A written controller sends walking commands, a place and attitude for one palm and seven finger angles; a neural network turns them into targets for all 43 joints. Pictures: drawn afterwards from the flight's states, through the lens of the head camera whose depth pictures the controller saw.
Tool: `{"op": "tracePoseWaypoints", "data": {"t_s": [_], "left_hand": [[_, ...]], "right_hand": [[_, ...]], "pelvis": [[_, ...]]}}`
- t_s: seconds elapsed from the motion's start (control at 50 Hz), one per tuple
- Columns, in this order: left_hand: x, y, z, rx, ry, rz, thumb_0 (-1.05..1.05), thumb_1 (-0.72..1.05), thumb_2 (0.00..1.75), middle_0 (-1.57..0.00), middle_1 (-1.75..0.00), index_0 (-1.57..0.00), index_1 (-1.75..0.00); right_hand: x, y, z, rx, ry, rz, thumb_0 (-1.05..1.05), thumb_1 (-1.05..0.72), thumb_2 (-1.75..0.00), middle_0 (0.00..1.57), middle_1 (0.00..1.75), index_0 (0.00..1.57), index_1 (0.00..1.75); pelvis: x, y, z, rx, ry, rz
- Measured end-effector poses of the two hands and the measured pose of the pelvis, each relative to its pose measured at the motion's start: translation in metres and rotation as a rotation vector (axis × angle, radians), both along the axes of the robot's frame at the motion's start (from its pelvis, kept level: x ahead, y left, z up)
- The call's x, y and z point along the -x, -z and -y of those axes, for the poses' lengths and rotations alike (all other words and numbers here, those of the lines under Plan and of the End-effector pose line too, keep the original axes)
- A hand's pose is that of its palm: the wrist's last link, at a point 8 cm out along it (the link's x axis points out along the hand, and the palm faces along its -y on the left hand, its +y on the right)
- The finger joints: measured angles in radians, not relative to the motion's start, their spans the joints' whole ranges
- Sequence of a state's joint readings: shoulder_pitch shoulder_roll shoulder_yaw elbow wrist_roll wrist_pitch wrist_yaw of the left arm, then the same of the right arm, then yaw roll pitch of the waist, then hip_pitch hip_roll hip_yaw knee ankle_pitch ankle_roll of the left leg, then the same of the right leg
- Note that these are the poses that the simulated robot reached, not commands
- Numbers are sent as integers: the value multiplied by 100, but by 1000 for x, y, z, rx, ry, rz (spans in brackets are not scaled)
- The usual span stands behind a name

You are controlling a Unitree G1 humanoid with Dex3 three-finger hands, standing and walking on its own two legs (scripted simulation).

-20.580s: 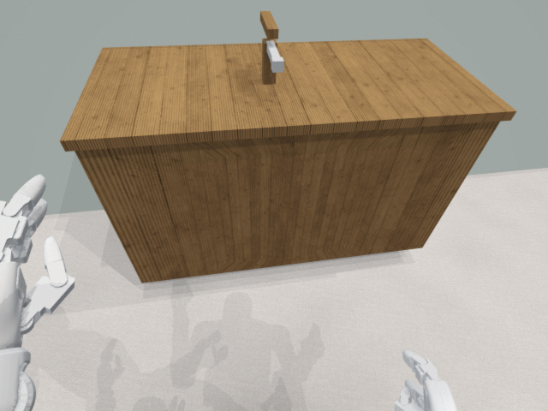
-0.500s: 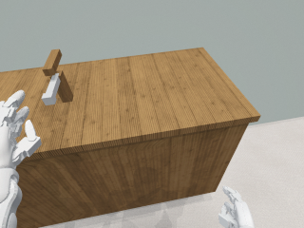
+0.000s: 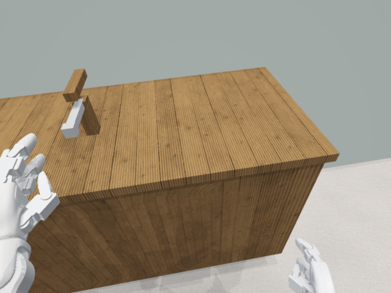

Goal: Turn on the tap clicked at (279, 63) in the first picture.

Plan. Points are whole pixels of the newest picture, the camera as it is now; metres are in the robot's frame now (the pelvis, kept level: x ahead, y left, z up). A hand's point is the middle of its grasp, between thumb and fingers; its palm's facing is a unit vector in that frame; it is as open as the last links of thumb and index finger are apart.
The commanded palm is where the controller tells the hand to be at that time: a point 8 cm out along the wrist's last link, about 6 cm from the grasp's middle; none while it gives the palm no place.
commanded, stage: turn the palm inward beside the body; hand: left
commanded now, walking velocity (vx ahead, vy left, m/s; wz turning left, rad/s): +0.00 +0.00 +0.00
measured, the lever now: (70, 130) +0.42 +0.36 +0.13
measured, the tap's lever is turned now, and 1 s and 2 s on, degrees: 0 0 0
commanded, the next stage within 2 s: reach beside the lever's end, fingers flat in 1.02 s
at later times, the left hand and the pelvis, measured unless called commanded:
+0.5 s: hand (44, 208) +0.18 +0.25 +0.18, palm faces +0.46 -0.88 -0.14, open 7.4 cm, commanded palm +0.13 +0.29 +0.19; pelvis +0.00 +0.02 +0.00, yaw +1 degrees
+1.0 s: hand (57, 208) +0.18 +0.23 +0.18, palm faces +0.47 -0.87 -0.13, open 7.4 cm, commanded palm +0.12 +0.27 +0.19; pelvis +0.00 +0.00 +0.01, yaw +1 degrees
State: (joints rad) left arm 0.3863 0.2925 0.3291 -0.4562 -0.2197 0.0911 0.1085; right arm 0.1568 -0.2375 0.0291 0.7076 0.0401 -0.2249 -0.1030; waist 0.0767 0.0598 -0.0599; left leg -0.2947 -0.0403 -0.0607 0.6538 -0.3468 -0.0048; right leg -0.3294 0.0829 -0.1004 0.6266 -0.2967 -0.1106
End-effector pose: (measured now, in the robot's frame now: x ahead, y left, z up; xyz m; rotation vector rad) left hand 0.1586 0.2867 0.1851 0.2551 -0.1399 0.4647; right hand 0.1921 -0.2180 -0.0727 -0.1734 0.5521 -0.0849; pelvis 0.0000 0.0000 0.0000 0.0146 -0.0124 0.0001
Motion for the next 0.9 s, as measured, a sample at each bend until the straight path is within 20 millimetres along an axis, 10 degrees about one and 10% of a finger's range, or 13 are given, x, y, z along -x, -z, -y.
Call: {"op": "tracePoseWaypoints", "data": {"t_s": [0.34, 0.9], "left_hand": [[18, -1, -5, 68, -6, -19, 1, 90, 90, -20, -30, -21, -30], [22, -2, 14, 126, -23, -54, 1, 90, 90, -20, -30, -21, -30]], "right_hand": [[-5, -11, -41, -20, -75, 54, 1, -90, -89, 20, 30, 21, 30], [-11, -16, -22, -33, -62, 78, 1, -90, -89, 20, 30, 21, 30]], "pelvis": [[3, -4, -19, 3, -7, 31], [4, -6, -3, 5, -11, 45]]}}
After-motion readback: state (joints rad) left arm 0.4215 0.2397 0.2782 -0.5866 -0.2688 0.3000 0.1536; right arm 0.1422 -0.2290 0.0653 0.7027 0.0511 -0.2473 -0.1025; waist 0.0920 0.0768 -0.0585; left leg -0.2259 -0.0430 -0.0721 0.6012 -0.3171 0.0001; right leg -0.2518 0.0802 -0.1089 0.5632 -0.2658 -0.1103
